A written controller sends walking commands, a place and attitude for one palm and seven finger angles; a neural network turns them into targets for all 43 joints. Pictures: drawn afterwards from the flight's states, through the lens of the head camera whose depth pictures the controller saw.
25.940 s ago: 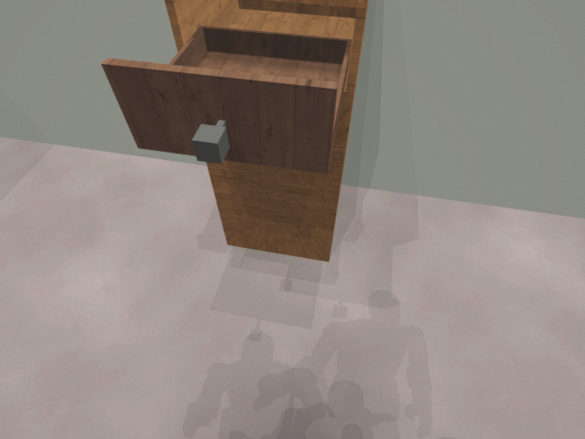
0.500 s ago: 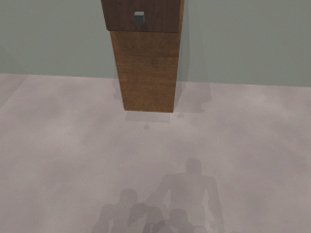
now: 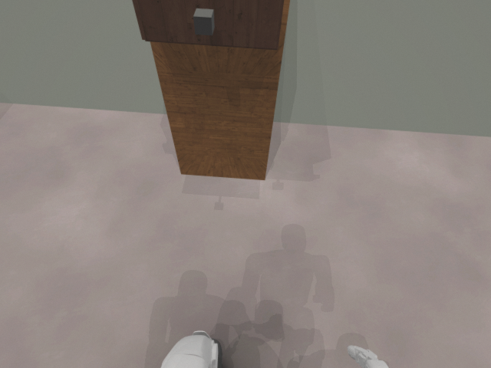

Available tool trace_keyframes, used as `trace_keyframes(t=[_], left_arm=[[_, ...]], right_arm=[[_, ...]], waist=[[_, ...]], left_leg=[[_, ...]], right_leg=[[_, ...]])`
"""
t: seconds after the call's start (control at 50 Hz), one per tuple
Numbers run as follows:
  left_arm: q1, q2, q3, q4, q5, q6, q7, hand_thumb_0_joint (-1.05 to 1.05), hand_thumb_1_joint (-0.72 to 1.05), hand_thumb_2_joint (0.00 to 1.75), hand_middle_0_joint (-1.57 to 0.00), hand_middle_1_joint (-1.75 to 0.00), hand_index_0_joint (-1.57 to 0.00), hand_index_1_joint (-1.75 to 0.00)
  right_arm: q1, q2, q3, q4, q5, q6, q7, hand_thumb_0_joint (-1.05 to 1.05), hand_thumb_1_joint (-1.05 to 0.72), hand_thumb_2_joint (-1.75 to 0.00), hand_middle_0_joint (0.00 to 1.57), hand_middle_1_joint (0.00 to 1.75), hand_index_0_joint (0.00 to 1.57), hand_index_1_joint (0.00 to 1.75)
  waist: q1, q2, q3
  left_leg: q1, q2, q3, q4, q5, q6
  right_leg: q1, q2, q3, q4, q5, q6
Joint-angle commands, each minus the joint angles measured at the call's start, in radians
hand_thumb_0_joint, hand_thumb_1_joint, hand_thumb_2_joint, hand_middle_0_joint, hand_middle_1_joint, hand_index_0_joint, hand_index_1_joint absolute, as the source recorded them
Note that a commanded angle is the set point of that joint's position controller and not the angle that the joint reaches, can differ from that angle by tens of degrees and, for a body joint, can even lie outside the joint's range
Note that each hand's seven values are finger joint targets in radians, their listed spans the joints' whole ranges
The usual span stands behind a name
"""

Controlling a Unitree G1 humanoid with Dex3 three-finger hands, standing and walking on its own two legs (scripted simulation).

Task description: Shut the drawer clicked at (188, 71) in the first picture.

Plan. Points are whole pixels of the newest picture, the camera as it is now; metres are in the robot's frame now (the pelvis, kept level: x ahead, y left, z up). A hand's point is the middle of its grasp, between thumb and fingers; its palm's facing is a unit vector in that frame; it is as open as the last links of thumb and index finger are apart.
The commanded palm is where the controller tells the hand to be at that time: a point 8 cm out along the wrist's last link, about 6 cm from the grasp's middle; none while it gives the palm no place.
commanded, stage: take the last steps up to it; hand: left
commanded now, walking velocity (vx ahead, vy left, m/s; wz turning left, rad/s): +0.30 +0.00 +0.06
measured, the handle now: (205, 18) +0.86 +0.20 +0.11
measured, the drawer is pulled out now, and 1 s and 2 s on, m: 0.12 0.12 0.12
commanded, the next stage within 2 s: come to a stop and stand still in 0.74 s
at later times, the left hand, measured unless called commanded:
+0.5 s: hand (180, 287) +0.27 +0.16 -0.15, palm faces +0.05 -0.98 -0.21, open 7.4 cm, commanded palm none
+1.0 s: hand (196, 222) +0.43 +0.16 -0.16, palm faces +0.07 -0.98 -0.21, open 7.4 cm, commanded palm none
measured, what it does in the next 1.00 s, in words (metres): walks ahead: left foot, then right foot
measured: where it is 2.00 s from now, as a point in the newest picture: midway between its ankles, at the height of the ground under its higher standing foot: (255, 326)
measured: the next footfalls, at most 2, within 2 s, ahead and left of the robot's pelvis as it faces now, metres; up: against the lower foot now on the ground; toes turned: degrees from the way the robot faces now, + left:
left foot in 0.04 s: +0.16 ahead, +0.12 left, +0.00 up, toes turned +5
right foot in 0.38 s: +0.24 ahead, -0.15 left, +0.00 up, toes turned -4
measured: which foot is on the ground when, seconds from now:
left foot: up 0.00-0.02, down 0.04-0.38, up 0.40-0.66, down 0.68-1.00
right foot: down 0.00-0.02, up 0.04-0.36, down 0.38-0.68, up 0.70-0.90, down 0.92-1.00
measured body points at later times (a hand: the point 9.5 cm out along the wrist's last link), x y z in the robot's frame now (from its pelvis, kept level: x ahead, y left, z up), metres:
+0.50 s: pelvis +0.20 -0.03 +0.01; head +0.22 -0.03 +0.46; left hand +0.27 +0.21 -0.13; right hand +0.18 -0.28 -0.14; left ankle +0.16 +0.10 -0.67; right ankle +0.20 -0.15 -0.73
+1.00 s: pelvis +0.38 -0.03 +0.00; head +0.40 -0.03 +0.45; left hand +0.42 +0.21 -0.15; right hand +0.40 -0.26 -0.16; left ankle +0.34 +0.11 -0.73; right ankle +0.40 -0.13 -0.73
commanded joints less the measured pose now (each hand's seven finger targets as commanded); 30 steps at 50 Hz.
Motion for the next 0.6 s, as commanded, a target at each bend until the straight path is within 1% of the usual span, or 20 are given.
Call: trace_keyframes(t=[0.0,0.02,0.04,0.06,0.08,0.12,0.16,0.18,0.22,0.3,0.32,0.34,0.36,0.38,0.4,0.42,0.46,0.5,0.54,0.58], left_arm=[[0.06,0.089,0.013,-0.09,-0.028,-0.018,-0.009,0.0,0.9,0.9,-0.2,-0.3,-0.2,-0.3],[-0.015,0.104,0.01,-0.125,-0.023,-0.018,-0.007,0.0,0.9,0.9,-0.2,-0.3,-0.2,-0.3],[-0.089,0.119,0.011,-0.174,-0.012,-0.009,-0.01,0.0,0.9,0.9,-0.2,-0.3,-0.2,-0.3],[-0.132,0.108,0.019,-0.192,0.001,-0.004,-0.019,0.0,0.9,0.9,-0.2,-0.3,-0.2,-0.3],[-0.145,0.096,0.023,-0.187,0.01,0.008,-0.025,0.0,0.9,0.9,-0.2,-0.3,-0.2,-0.3],[-0.112,0.068,0.022,-0.189,0.011,0.033,-0.041,0.0,0.9,0.9,-0.2,-0.3,-0.2,-0.3],[-0.108,0.062,0.02,-0.191,0.009,0.041,-0.05,0.0,0.9,0.9,-0.2,-0.3,-0.2,-0.3],[-0.119,0.059,0.022,-0.201,0.01,0.043,-0.051,0.0,0.9,0.9,-0.2,-0.3,-0.2,-0.3],[-0.171,0.083,0.025,-0.213,0.011,0.043,-0.056,0.0,0.9,0.9,-0.2,-0.3,-0.2,-0.3],[-0.201,0.157,0.043,-0.222,0.012,0.04,-0.057,0.0,0.9,0.9,-0.2,-0.3,-0.2,-0.3],[-0.16,0.188,0.052,-0.209,0.012,0.034,-0.052,0.0,0.9,0.9,-0.2,-0.3,-0.2,-0.3],[-0.103,0.252,0.064,-0.196,0.018,0.022,-0.044,0.0,0.9,0.9,-0.2,-0.3,-0.2,-0.3],[-0.023,0.349,0.084,-0.173,0.012,0.02,-0.034,0.0,0.9,0.9,-0.2,-0.3,-0.2,-0.3],[-0.029,0.342,0.081,-0.173,0.004,0.026,-0.029,0.0,0.9,0.9,-0.2,-0.3,-0.2,-0.3],[-0.101,0.321,0.076,-0.191,0.005,0.022,-0.025,0.0,0.9,0.9,-0.2,-0.3,-0.2,-0.3],[-0.152,0.277,0.066,-0.204,0.006,0.018,-0.021,0.0,0.9,0.9,-0.2,-0.3,-0.2,-0.3],[-0.197,0.23,0.054,-0.204,0.006,0.008,-0.02,0.0,0.9,0.9,-0.2,-0.3,-0.2,-0.3],[-0.189,0.226,0.048,-0.186,0.004,-0.004,-0.025,0.0,0.9,0.9,-0.2,-0.3,-0.2,-0.3],[-0.156,0.244,0.053,-0.161,0.003,-0.009,-0.029,0.0,0.9,0.9,-0.2,-0.3,-0.2,-0.3],[-0.135,0.247,0.056,-0.141,-0.006,-0.004,-0.029,0.0,0.9,0.9,-0.2,-0.3,-0.2,-0.3]], right_arm=[[0.515,-0.244,-0.06,0.072,-0.031,-0.033,-0.037,0.0,-0.9,-0.9,0.2,0.3,0.2,0.3],[0.494,-0.27,-0.059,0.064,-0.015,-0.025,-0.037,0.0,-0.9,-0.9,0.2,0.3,0.2,0.3],[0.409,-0.27,-0.06,0.032,-0.008,-0.022,-0.032,0.0,-0.9,-0.9,0.2,0.3,0.2,0.3],[0.32,-0.219,-0.056,0.009,-0.011,-0.028,-0.032,0.0,-0.9,-0.9,0.2,0.3,0.2,0.3],[0.274,-0.155,-0.038,-0.003,-0.018,-0.033,-0.035,0.0,-0.9,-0.9,0.2,0.3,0.2,0.3],[0.236,-0.127,-0.025,-0.014,-0.02,-0.046,-0.035,0.0,-0.9,-0.9,0.2,0.3,0.2,0.3],[0.243,-0.146,-0.029,-0.012,-0.019,-0.05,-0.033,0.0,-0.9,-0.9,0.2,0.3,0.2,0.3],[0.249,-0.139,-0.041,-0.022,-0.022,-0.047,-0.031,0.0,-0.9,-0.9,0.2,0.3,0.2,0.3],[0.26,-0.172,-0.044,-0.023,-0.021,-0.035,-0.026,0.0,-0.9,-0.9,0.2,0.3,0.2,0.3],[0.265,-0.179,-0.046,-0.017,-0.023,-0.014,-0.018,0.0,-0.9,-0.9,0.2,0.3,0.2,0.3],[0.265,-0.158,-0.041,-0.017,-0.022,-0.012,-0.016,0.0,-0.9,-0.9,0.2,0.3,0.2,0.3],[0.263,-0.111,-0.03,-0.031,-0.01,-0.014,-0.009,0.0,-0.9,-0.9,0.2,0.3,0.2,0.3],[0.243,-0.072,-0.021,-0.063,-0.008,-0.017,-0.004,0.0,-0.9,-0.9,0.2,0.3,0.2,0.3],[0.174,-0.117,-0.028,-0.082,-0.012,-0.019,-0.001,0.0,-0.9,-0.9,0.2,0.3,0.2,0.3],[0.201,-0.123,-0.034,-0.075,-0.01,-0.024,0.0,0.0,-0.9,-0.9,0.2,0.3,0.2,0.3],[0.214,-0.126,-0.035,-0.058,-0.01,-0.024,-0.001,0.0,-0.9,-0.9,0.2,0.3,0.2,0.3],[0.218,-0.093,-0.028,-0.046,-0.011,-0.016,0.005,0.0,-0.9,-0.9,0.2,0.3,0.2,0.3],[0.21,-0.055,-0.017,-0.05,-0.009,-0.013,0.011,0.0,-0.9,-0.9,0.2,0.3,0.2,0.3],[0.196,-0.04,-0.013,-0.051,-0.005,-0.021,0.017,0.0,-0.9,-0.9,0.2,0.3,0.2,0.3],[0.222,-0.051,-0.008,-0.039,-0.009,-0.03,0.013,0.0,-0.9,-0.9,0.2,0.3,0.2,0.3]], waist=[[-0.209,0.25,-0.31],[-0.187,0.217,-0.282],[-0.154,0.128,-0.103],[-0.116,0.121,0.025],[-0.081,0.166,0.068],[-0.028,0.176,0.037],[-0.016,0.191,-0.073],[-0.023,0.188,-0.103],[-0.034,0.172,-0.113],[-0.013,0.109,-0.072],[0.013,0.044,-0.065],[0.041,-0.111,-0.069],[0.073,-0.321,-0.097],[0.086,-0.2,-0.061],[0.032,-0.199,-0.043],[0.003,-0.154,-0.045],[-0.033,-0.11,-0.041],[-0.043,-0.079,-0.045],[-0.031,-0.063,-0.08],[-0.038,-0.038,-0.115]], left_leg=[[0.77,0.408,-0.58,-0.219,0.212,0.281],[0.654,0.499,-0.748,-0.379,0.103,0.341],[0.462,0.496,-0.77,-0.454,-0.145,0.35],[0.288,0.433,-0.675,-0.499,-0.306,0.291],[0.154,0.372,-0.585,-0.527,-0.333,0.225],[0.072,0.275,-0.361,-0.513,-0.172,0.156],[0.104,0.212,-0.244,-0.473,-0.051,0.136],[0.108,0.194,-0.211,-0.464,-0.079,0.133],[0.087,0.189,-0.22,-0.46,-0.224,0.126],[0.044,0.151,-0.222,-0.357,-0.357,0.074],[0.005,0.108,-0.188,-0.247,-0.349,0.046],[-0.12,0.011,-0.08,-0.026,-0.345,0.001],[-0.226,-0.022,-0.022,0.222,-0.401,-0.02],[-0.249,0.029,-0.106,0.389,-0.383,-0.013],[-0.26,0.069,-0.135,0.441,-0.309,-0.017],[-0.221,0.092,-0.149,0.434,-0.259,-0.022],[-0.129,0.109,-0.121,0.346,-0.196,-0.038],[-0.046,0.095,-0.075,0.183,-0.156,-0.053],[0.019,0.057,-0.019,0.032,-0.105,-0.059],[0.134,0.019,0.022,-0.11,-0.004,-0.055]], right_leg=[[-0.612,-0.018,-0.084,0.887,0.119,0.065],[-0.674,-0.024,0.009,1.068,-0.134,0.047],[-0.745,-0.08,0.028,1.105,-0.11,0.054],[-0.795,-0.119,0.024,1.052,-0.06,0.066],[-0.747,-0.153,0.028,0.988,-0.008,0.068],[-0.626,-0.177,-0.01,0.779,0.047,0.08],[-0.517,-0.16,-0.061,0.591,0.099,0.093],[-0.475,-0.144,-0.089,0.512,0.122,0.098],[-0.409,-0.118,-0.124,0.416,0.171,0.102],[-0.269,-0.086,-0.139,0.219,0.154,0.105],[-0.2,-0.109,-0.086,0.132,0.092,0.093],[-0.111,-0.266,0.144,-0.015,-0.078,0.032],[-0.054,-0.486,0.44,-0.188,-0.186,-0.072],[-0.11,-0.522,0.497,-0.235,-0.212,-0.136],[-0.152,-0.488,0.464,-0.224,-0.219,-0.138],[-0.2,-0.45,0.373,-0.198,-0.13,-0.113],[-0.25,-0.392,0.172,-0.164,0.192,-0.089],[-0.264,-0.356,0.069,-0.13,0.426,-0.082],[-0.209,-0.321,0.021,-0.083,0.522,-0.069],[-0.199,-0.283,-0.009,-0.013,0.534,-0.041]])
